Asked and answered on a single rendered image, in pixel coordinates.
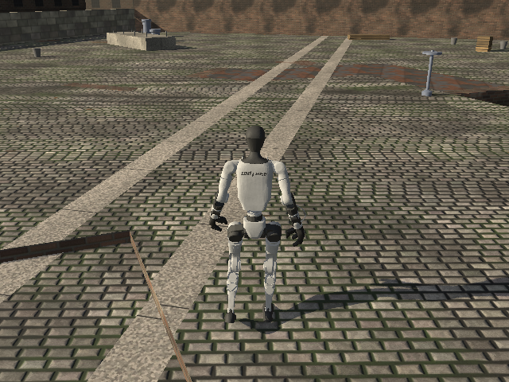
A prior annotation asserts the robot left forearm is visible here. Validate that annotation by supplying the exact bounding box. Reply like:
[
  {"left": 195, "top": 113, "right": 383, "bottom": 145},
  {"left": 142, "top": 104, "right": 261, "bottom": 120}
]
[{"left": 210, "top": 191, "right": 224, "bottom": 219}]

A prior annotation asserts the right robot upper arm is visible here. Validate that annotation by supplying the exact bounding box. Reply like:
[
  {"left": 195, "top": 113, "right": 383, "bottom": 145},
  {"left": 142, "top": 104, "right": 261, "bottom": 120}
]
[{"left": 271, "top": 160, "right": 293, "bottom": 205}]

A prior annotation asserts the robot right forearm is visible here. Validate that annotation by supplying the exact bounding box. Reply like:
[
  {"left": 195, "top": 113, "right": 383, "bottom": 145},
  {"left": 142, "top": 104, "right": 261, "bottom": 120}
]
[{"left": 286, "top": 193, "right": 302, "bottom": 229}]

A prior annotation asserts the robot right hand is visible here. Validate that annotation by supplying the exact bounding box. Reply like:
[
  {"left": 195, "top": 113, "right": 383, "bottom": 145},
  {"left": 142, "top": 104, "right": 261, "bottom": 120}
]
[{"left": 286, "top": 226, "right": 305, "bottom": 247}]

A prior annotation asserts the humanoid robot torso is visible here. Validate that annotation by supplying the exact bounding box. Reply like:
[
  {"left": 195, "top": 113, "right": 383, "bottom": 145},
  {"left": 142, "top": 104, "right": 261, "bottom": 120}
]
[{"left": 236, "top": 156, "right": 274, "bottom": 239}]

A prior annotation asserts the right robot shin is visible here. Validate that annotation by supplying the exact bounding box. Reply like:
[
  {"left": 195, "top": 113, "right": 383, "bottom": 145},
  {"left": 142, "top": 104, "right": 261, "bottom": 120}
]
[{"left": 264, "top": 261, "right": 277, "bottom": 311}]

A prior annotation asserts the left robot upper arm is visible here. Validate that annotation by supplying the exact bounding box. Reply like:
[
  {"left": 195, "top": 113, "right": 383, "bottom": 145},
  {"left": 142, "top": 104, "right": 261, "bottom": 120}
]
[{"left": 216, "top": 160, "right": 239, "bottom": 203}]

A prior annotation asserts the robot left hand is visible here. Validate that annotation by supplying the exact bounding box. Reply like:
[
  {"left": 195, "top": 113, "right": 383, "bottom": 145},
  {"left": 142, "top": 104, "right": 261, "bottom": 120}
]
[{"left": 209, "top": 216, "right": 227, "bottom": 232}]

